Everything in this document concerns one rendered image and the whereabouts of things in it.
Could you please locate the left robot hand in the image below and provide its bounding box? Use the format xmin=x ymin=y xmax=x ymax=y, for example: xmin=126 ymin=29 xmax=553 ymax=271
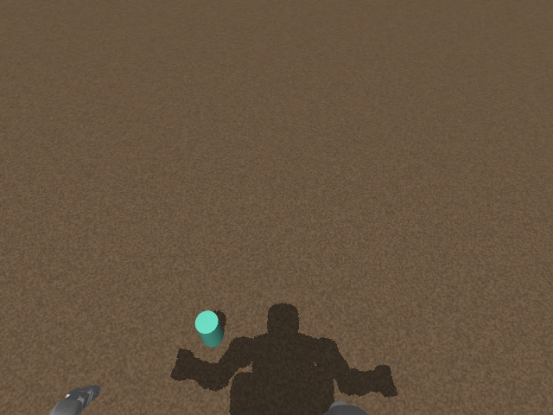
xmin=49 ymin=386 xmax=100 ymax=415

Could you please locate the can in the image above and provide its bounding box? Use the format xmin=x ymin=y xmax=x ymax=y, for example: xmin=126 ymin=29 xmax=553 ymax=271
xmin=195 ymin=310 xmax=223 ymax=348

